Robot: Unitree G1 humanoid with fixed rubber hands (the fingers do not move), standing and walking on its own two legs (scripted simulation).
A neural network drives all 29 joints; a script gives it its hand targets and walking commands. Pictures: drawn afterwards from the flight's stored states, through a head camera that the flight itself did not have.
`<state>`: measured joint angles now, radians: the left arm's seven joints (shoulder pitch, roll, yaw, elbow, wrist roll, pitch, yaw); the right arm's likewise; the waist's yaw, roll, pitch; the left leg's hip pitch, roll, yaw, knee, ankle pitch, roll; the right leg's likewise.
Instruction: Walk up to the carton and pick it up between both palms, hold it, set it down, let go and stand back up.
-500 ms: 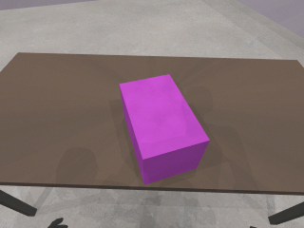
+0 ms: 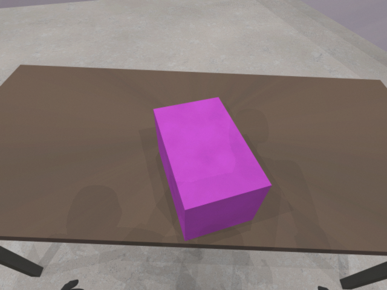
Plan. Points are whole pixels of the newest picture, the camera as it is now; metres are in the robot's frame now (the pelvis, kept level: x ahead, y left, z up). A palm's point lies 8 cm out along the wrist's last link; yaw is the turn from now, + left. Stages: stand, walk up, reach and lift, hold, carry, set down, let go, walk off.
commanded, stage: walk up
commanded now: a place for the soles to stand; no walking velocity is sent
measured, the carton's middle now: (202, 164) +0.40 +0.00 -0.01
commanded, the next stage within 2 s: reach and lift in 0.20 s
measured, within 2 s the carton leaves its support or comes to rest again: neither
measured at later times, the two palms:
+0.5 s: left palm (83, 282) +0.15 +0.24 -0.09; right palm (340, 284) +0.16 -0.30 -0.09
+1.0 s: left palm out of the picture +0.07 +0.19 -0.05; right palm out of the picture +0.09 -0.30 -0.06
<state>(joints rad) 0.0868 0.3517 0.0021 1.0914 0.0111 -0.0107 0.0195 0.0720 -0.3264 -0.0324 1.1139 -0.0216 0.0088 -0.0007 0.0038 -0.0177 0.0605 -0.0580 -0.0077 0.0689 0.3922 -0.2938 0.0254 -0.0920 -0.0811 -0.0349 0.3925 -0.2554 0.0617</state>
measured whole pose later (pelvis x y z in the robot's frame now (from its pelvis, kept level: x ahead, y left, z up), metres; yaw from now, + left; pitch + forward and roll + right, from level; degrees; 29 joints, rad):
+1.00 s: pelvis -0.08 -0.08 -0.01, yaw +2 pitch -7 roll +1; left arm 0.21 0.26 0.11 0.25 0.00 0.43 0.05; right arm 0.25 -0.19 -0.03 0.44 0.03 0.06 0.05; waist 0.04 -0.04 0.07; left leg -0.15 0.08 0.00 0.46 -0.20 -0.03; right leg -0.18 0.01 -0.10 0.49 -0.20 -0.06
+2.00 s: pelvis -0.14 -0.08 -0.01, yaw -2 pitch -8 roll +3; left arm -0.05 -0.03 0.02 0.06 -0.03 0.43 0.29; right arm -0.12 -0.37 0.02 0.47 0.33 0.08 0.18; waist 0.08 -0.05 0.04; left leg -0.20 0.01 -0.04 0.49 -0.22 -0.03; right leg -0.28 0.03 0.01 0.57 -0.20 -0.07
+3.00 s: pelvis -0.16 -0.11 -0.03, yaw +0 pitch -1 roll +2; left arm -0.60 0.09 0.11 0.56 -0.18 0.42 0.34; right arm -0.68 -0.26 0.09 0.75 0.32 0.21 0.04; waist 0.16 -0.03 0.04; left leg -0.43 0.03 -0.10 0.57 -0.19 -0.04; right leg -0.49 0.07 -0.03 0.63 -0.21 -0.07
